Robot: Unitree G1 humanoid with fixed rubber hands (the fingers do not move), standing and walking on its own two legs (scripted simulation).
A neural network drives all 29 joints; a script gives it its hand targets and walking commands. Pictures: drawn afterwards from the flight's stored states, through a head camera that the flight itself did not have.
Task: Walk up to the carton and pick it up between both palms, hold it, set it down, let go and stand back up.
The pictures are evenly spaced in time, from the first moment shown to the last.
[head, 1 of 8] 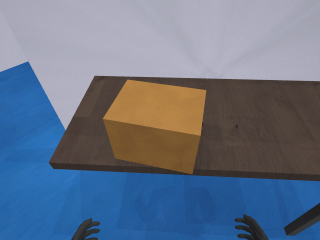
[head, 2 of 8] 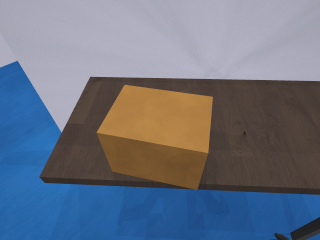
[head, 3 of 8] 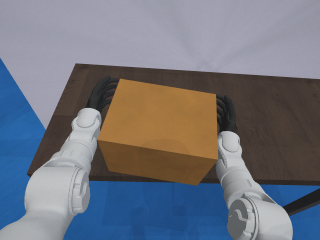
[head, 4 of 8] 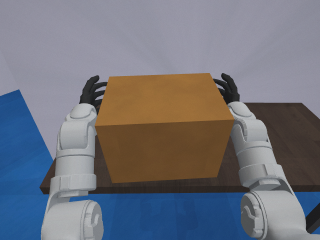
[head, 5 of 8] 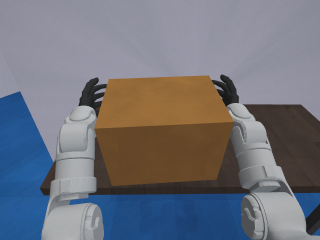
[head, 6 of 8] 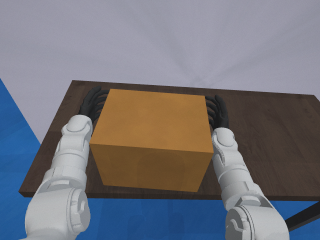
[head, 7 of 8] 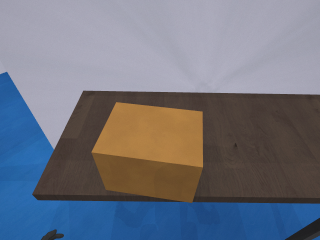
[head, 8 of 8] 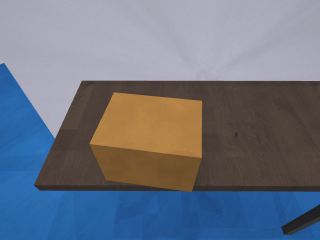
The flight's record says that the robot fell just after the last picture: no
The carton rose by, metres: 0.16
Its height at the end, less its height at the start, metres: +0.00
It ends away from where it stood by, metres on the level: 0.01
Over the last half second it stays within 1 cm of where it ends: yes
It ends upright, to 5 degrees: yes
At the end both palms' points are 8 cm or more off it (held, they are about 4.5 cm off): yes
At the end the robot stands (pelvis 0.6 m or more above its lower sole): yes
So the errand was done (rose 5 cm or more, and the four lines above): yes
